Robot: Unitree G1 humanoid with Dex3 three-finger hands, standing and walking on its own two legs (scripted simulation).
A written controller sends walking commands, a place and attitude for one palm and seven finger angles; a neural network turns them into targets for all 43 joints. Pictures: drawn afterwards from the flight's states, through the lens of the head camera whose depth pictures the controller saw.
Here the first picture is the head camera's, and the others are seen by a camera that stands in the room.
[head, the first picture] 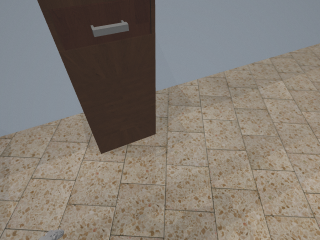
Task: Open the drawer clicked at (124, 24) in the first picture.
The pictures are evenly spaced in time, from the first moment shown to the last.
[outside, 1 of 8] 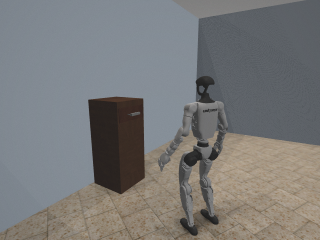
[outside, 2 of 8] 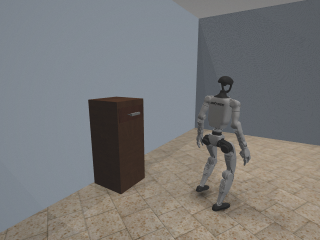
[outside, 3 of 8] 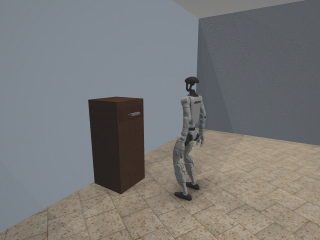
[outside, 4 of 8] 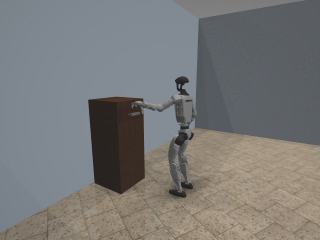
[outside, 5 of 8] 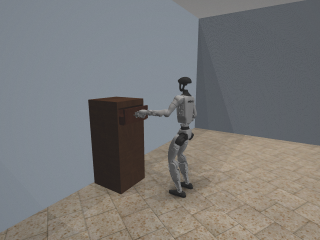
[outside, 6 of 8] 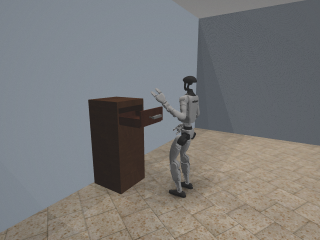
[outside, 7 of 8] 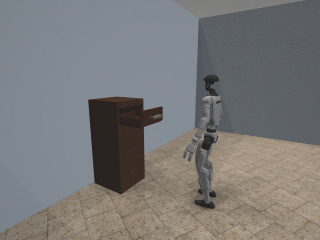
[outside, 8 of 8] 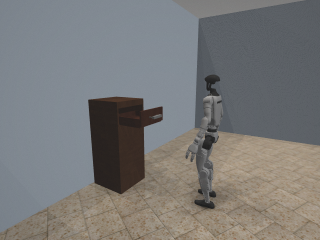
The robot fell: no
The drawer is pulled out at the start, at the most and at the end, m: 0.00 0.30 0.29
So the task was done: yes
